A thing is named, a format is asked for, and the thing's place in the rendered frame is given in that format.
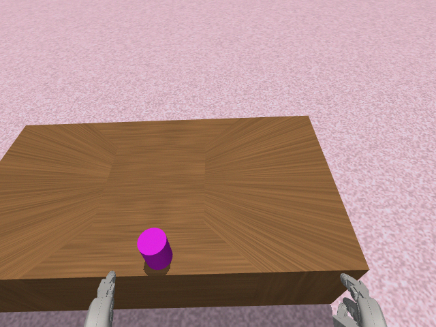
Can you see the left robot hand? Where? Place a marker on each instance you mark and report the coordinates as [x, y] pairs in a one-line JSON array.
[[100, 313]]

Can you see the right robot hand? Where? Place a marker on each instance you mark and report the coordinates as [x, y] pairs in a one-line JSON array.
[[366, 311]]

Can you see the can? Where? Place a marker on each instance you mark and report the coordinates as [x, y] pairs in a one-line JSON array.
[[155, 248]]

